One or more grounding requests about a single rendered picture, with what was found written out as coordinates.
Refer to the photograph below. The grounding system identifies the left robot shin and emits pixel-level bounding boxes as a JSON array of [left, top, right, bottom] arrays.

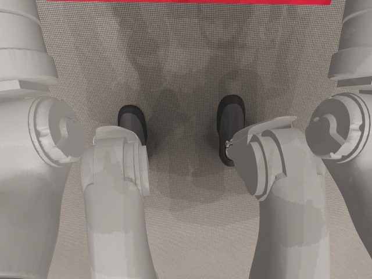
[[80, 126, 142, 196]]

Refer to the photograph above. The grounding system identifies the right robot forearm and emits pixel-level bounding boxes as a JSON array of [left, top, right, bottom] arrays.
[[328, 0, 372, 95]]

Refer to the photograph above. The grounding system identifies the robot right foot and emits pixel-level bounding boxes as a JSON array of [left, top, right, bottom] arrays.
[[217, 95, 245, 167]]

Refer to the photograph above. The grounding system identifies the robot right upper arm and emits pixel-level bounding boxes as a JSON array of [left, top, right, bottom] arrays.
[[305, 92, 372, 259]]

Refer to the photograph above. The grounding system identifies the robot left upper arm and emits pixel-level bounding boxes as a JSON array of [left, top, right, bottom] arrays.
[[0, 95, 87, 279]]

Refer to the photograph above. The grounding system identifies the left robot forearm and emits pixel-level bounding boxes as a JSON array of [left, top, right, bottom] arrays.
[[0, 0, 59, 103]]

